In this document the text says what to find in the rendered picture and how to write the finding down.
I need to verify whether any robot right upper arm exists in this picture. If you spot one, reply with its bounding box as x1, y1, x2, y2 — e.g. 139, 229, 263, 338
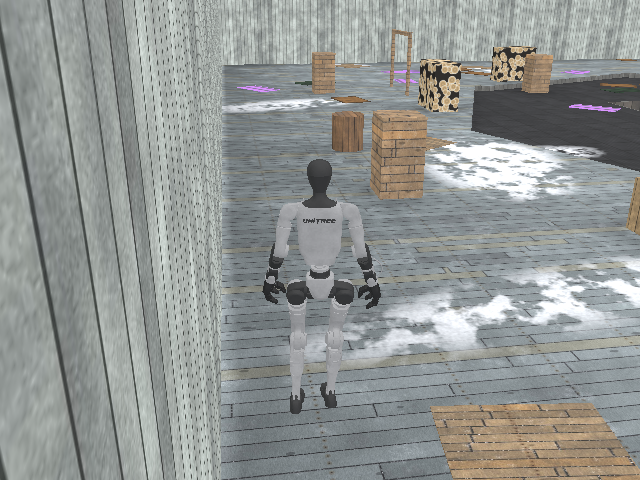
340, 202, 367, 259

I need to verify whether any robot left forearm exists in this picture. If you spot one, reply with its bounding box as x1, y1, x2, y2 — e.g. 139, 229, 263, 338
265, 243, 284, 284

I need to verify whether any robot left upper arm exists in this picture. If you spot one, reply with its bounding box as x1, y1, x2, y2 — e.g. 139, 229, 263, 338
273, 202, 299, 258

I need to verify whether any robot right hand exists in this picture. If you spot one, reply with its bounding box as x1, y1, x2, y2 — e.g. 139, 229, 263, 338
358, 283, 381, 309

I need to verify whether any robot right forearm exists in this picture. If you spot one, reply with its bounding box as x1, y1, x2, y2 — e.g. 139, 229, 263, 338
357, 243, 378, 287

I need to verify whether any robot left foot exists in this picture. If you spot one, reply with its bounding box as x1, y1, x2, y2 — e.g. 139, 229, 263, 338
290, 388, 305, 414

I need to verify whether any robot left hand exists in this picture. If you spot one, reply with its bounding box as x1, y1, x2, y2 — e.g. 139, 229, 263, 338
262, 280, 286, 304

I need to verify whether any robot left shin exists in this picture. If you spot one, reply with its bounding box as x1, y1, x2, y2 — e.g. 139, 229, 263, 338
290, 332, 305, 400

